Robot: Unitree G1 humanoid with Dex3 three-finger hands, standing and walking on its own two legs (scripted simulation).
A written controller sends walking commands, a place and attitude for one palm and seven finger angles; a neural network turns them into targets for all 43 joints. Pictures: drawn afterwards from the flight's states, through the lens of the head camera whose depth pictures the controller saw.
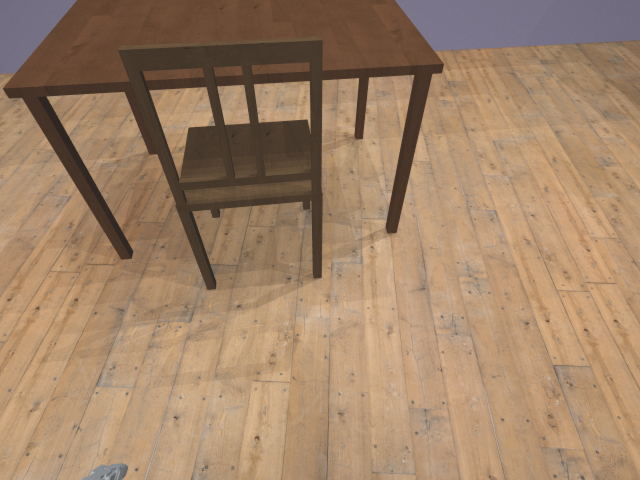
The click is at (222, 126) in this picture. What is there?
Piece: chair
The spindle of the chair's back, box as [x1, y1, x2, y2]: [202, 67, 234, 178]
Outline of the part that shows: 202,68 227,178 234,178 234,172 212,67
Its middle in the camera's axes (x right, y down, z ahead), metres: -0.26 -0.28 +0.99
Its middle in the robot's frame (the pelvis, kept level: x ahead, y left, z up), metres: +0.92 +0.30 -0.08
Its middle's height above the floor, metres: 0.69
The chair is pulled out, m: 0.00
